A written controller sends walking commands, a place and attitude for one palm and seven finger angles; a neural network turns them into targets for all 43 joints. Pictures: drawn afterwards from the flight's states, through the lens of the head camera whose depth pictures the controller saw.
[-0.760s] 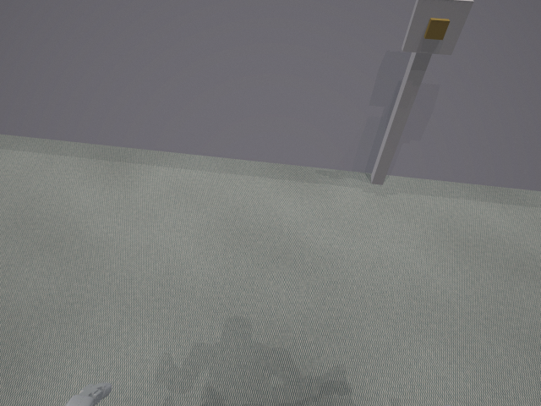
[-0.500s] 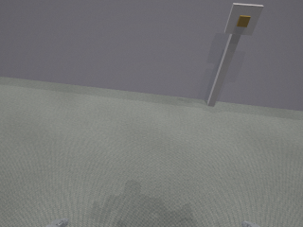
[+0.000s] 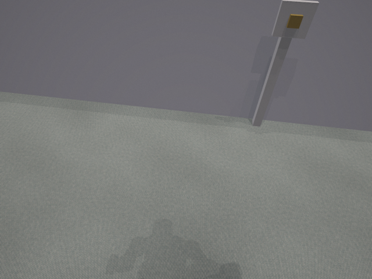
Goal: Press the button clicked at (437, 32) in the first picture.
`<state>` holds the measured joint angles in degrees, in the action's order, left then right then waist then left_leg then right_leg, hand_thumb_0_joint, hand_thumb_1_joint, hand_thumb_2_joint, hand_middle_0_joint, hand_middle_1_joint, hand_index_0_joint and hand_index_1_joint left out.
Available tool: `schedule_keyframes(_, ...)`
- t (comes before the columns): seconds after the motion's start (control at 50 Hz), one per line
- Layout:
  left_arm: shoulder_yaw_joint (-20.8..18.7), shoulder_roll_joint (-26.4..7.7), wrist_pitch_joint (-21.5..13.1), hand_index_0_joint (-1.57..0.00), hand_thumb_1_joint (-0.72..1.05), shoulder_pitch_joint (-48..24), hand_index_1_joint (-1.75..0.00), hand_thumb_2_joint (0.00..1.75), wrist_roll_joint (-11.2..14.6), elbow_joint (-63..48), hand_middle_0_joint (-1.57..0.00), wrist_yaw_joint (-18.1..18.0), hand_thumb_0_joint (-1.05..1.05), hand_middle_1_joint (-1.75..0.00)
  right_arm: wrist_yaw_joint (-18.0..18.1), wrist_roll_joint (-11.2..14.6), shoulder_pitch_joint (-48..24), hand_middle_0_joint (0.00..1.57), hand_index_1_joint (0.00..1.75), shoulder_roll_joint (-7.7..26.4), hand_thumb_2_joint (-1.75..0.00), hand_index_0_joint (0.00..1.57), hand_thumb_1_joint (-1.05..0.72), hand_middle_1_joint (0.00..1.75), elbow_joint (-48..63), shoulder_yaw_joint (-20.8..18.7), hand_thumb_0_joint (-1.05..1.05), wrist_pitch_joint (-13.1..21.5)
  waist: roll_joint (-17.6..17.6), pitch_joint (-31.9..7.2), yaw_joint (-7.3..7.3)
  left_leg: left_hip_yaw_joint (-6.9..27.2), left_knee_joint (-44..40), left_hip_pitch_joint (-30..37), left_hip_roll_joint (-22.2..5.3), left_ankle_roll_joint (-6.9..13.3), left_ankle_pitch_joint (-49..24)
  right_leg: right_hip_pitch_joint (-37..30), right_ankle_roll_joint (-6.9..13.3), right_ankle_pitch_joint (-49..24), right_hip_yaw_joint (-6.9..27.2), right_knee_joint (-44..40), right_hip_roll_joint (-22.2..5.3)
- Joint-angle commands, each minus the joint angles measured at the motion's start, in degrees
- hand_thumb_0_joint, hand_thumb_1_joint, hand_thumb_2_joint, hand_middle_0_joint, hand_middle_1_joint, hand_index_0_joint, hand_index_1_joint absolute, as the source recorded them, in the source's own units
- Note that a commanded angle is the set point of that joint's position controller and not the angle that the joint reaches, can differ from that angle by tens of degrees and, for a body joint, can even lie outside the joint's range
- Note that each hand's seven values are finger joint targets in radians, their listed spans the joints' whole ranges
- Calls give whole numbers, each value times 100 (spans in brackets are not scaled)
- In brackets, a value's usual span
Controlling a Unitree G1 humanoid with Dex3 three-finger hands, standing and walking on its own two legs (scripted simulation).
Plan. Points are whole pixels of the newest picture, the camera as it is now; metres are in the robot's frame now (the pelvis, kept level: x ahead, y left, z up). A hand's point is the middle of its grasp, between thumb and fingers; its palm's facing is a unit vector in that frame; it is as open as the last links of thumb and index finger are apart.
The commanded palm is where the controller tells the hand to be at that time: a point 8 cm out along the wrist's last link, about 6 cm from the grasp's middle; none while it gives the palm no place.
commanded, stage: stand and wait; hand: left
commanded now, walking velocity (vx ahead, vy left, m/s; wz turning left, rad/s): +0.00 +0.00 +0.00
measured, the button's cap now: (294, 21) +1.35 -0.50 +0.04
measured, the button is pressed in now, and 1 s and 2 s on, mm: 0 0 0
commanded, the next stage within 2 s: look at it before walking up in 0.14 s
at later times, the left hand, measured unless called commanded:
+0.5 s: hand out of the picture +0.08 +0.25 -0.16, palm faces -0.03 -0.95 -0.32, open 7.4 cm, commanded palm none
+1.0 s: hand out of the picture +0.09 +0.25 -0.15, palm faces -0.02 -0.94 -0.34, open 7.4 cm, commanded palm none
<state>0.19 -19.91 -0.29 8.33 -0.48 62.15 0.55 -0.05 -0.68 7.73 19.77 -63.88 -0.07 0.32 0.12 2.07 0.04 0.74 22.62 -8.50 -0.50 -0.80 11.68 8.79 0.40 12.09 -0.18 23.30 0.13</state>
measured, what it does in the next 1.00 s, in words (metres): stands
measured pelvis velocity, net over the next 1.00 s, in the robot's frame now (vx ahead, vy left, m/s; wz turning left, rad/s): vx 0.01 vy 0.00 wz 0.00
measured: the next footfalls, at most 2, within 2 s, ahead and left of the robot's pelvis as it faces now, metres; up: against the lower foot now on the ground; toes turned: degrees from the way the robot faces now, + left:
left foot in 1.94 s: +0.08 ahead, +0.10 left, +0.00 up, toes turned -26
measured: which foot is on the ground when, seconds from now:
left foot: down 0.00-1.00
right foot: down 0.00-1.00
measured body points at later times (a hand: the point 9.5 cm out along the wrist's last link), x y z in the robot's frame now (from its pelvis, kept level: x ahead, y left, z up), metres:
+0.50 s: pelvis +0.00 +0.00 +0.00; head +0.01 +0.01 +0.45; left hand +0.08 +0.30 -0.13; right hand +0.08 -0.30 -0.13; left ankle +0.01 +0.13 -0.74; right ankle +0.01 -0.11 -0.74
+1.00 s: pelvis +0.01 +0.00 +0.00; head +0.02 +0.00 +0.45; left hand +0.09 +0.30 -0.13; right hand +0.11 -0.29 -0.13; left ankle +0.01 +0.13 -0.74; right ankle +0.01 -0.11 -0.74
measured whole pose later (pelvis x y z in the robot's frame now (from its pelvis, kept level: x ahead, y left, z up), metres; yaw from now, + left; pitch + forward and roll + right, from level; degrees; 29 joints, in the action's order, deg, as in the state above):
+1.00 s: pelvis +0.01 +0.00 +0.00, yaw +0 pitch -2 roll +0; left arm 0.3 -20.0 -0.7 7.2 -0.6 62.5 0.5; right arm 0.0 -0.4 5.2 19.6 -63.8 0.2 0.8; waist 0.2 2.2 -0.3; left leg 0.8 20.3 -6.9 -0.3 -0.7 11.4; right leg 7.1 0.2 11.9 -0.2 20.9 -0.1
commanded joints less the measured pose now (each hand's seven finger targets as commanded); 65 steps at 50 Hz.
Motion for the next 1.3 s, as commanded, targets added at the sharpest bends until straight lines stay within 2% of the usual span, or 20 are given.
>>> schedule_keyframes(0.0,-219,-1178,-123,-20,90,-297,-30,90,-5,-382,-20,-101,0,-30,68,3,-343,20,30,1169,-90,20,-90,30,390,-217,0,155,59,-240,-16,504,-426,-55,-579,239,-285,114,153,-28,706,-592,-720)
schedule_keyframes(0.18,-220,-1167,-119,-20,90,-308,-30,90,-17,-369,-20,-100,0,-30,59,2,-315,20,30,1163,-90,20,-90,30,360,-216,0,153,26,-190,-9,540,-473,-121,-574,237,-183,172,147,147,734,-637,-711)
schedule_keyframes(0.52,-207,-1166,-144,-20,90,-260,-30,90,-11,-339,-20,-108,0,-30,73,26,-386,20,30,1180,-90,20,-90,30,363,-213,0,168,-49,-445,-15,510,-401,131,-633,234,-771,-56,131,-711,617,-514,-731)
schedule_keyframes(0.76,-209,-1173,-145,-20,90,-295,-30,90,-11,-328,-20,-115,0,-30,85,27,-460,20,30,1200,-90,20,-90,30,375,-206,0,173,-41,-453,-11,505,-446,241,-645,228,-1055,-171,122,-1025,575,-508,-742)
schedule_keyframes(0.98,-223,-1203,-137,-20,90,-335,-30,90,-16,-336,-20,-108,0,-30,94,24,-488,20,30,1208,-90,20,-90,30,384,-208,0,161,18,-380,-7,453,-472,287,-657,207,-971,-128,132,-1049,637,-564,-723)
schedule_keyframes(1.0,-223,-1142,-105,-20,90,-310,-30,90,-19,-374,-20,-106,0,-30,106,15,-441,20,30,1154,-90,20,-90,30,387,-215,0,151,-15,-345,-4,367,-382,323,-676,197,-983,-24,133,-1157,659,-500,-716)
schedule_keyframes(1.04,-165,-666,33,-20,90,-81,-30,90,-18,-369,-20,-132,0,-30,130,6,-138,20,30,606,-90,20,-90,30,374,-142,0,64,51,-317,19,159,-125,269,-691,114,-1007,139,79,-1418,720,-264,-697)
schedule_keyframes(1.06,-148,-559,97,-20,90,29,-30,90,-19,-400,-20,-139,0,-30,143,8,-21,20,30,485,-90,20,-90,30,401,-130,0,15,59,-295,26,84,-34,229,-692,81,-963,227,60,-1487,759,-138,-673)
schedule_keyframes(1.14,-265,-590,215,-20,90,177,-30,90,-50,-679,-20,-108,0,-30,197,-5,99,20,30,587,-90,20,-90,30,674,-274,0,-76,5,-309,46,-10,261,171,-852,141,-772,682,95,-1554,875,378,-519)
schedule_keyframes(1.2,-314,-474,269,-20,90,210,-30,90,-56,-905,-20,-57,0,-30,207,-15,54,20,30,669,-90,20,-90,30,895,-378,0,-99,-389,-208,35,216,83,24,-1183,323,-324,1145,25,-977,723,1020,-213)
schedule_keyframes(1.22,-322,-394,282,-20,90,253,-30,90,-49,-949,-20,-38,0,-30,205,-12,29,20,30,731,-90,20,-90,30,952,-417,0,-95,-725,-205,22,395,-92,-51,-1465,486,-344,1247,-27,-562,514,1545,-76)
schedule_keyframes(1.24,-341,-295,311,-20,90,293,-30,90,-54,-997,-20,-20,0,-30,200,-10,-7,20,30,744,-90,20,-90,30,997,-449,0,-71,-1075,-215,-4,594,-331,-213,-1857,761,-631,1282,-113,691,231,2321,45)
schedule_keyframes(1.26,-379,-208,329,-20,90,339,-30,90,-61,-1067,-20,-11,0,-30,196,-17,-72,20,30,724,-90,20,-90,30,1064,-471,0,-45,-1225,-238,-34,659,-398,-252,-2102,1008,-1127,1357,-170,1525,113,2924,-7)
schedule_keyframes(1.28,-407,-181,337,-20,90,419,-30,90,-55,-1107,-20,-6,0,-30,198,-24,-159,20,30,688,-90,20,-90,30,1141,-480,0,-31,-1188,-281,-85,572,-293,-305,-2190,1103,-1459,1321,-162,1778,206,3124,-135)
